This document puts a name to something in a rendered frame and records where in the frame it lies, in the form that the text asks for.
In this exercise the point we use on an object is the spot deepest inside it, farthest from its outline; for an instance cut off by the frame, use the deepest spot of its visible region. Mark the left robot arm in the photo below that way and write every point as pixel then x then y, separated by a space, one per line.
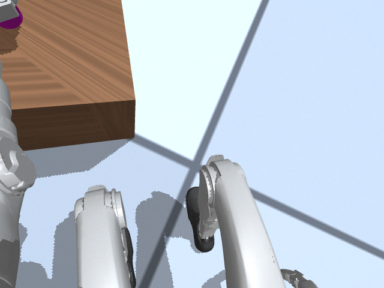
pixel 17 173

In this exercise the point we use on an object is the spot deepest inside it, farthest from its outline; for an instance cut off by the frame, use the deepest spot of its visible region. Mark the right robot hand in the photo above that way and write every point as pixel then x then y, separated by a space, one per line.
pixel 297 279

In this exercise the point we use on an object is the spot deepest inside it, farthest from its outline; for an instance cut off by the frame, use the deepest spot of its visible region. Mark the can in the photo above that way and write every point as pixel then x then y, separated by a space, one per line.
pixel 12 23

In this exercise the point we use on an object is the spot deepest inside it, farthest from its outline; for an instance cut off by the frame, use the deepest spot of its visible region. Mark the left robot hand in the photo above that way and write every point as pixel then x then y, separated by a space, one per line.
pixel 8 10

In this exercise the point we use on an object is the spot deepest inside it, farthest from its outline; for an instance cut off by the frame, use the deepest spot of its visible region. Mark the left robot foot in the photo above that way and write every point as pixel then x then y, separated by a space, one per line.
pixel 130 259

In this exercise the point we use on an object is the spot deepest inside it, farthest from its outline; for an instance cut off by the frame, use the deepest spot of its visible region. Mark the right robot foot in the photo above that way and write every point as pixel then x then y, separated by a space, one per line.
pixel 203 245

